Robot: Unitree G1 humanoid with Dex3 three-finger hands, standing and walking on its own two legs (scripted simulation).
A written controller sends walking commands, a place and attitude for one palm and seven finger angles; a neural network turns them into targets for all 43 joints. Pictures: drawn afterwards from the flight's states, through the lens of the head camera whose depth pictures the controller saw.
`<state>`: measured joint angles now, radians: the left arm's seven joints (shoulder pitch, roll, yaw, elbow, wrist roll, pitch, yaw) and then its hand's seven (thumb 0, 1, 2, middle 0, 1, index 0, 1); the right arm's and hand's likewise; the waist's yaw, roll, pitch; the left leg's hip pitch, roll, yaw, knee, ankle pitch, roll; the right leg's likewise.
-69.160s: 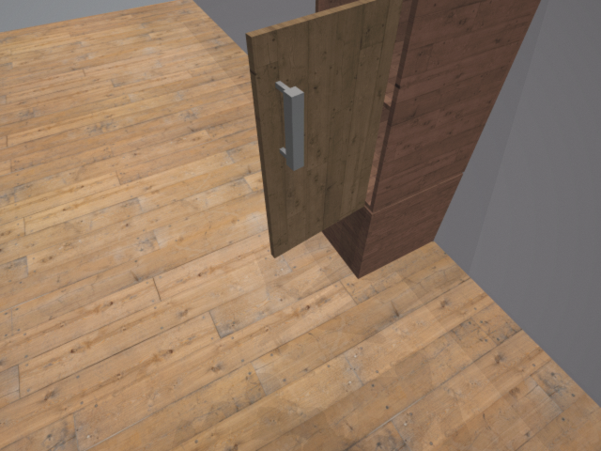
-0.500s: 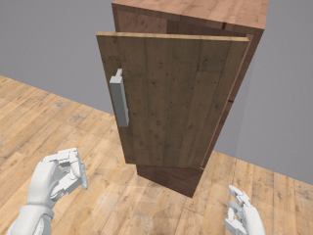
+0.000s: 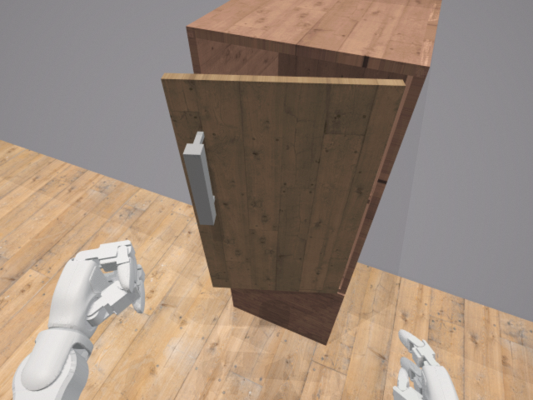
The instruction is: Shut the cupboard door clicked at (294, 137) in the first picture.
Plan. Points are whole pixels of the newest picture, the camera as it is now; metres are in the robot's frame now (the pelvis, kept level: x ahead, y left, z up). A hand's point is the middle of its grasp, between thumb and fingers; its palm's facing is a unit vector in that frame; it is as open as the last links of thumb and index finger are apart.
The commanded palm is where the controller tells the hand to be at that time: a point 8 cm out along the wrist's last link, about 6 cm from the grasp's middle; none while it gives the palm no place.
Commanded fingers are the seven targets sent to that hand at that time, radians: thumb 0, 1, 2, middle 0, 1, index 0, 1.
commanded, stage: raise the hand and make a fist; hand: left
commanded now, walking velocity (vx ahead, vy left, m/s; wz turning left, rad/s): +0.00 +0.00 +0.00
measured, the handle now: (204, 179) +0.44 +0.15 +0.10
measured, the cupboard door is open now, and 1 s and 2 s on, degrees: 20 20 18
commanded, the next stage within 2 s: bring the fist close to the handle in 0.10 s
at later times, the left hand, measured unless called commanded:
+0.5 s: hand (167, 268) +0.26 +0.16 +0.11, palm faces +0.03 -1.00 -0.05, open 3.1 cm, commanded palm +0.24 +0.21 +0.11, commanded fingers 0.00 0.90 0.90 -1.30 -1.50 -1.30 -1.50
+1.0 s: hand (200, 236) +0.31 +0.13 +0.11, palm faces +0.00 -1.00 -0.02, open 3.1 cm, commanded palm +0.30 +0.17 +0.11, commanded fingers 0.00 0.90 0.90 -1.30 -1.50 -1.30 -1.50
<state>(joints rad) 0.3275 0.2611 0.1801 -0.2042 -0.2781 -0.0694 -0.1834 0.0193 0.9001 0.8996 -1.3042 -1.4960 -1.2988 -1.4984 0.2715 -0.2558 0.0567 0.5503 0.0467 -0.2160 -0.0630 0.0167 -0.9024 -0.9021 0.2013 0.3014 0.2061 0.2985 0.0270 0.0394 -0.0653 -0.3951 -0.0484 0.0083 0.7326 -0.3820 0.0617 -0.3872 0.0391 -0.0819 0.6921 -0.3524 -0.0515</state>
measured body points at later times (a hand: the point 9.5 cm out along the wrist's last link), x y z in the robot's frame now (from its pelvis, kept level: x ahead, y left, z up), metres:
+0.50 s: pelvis +0.00 -0.02 +0.00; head +0.00 -0.03 +0.45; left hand +0.25 +0.21 +0.11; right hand +0.18 -0.25 -0.07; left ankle +0.00 +0.08 -0.72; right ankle +0.01 -0.09 -0.72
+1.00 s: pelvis +0.01 -0.01 +0.00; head +0.02 -0.03 +0.45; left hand +0.31 +0.18 +0.11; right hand +0.18 -0.24 -0.08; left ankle +0.00 +0.08 -0.72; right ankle +0.01 -0.09 -0.72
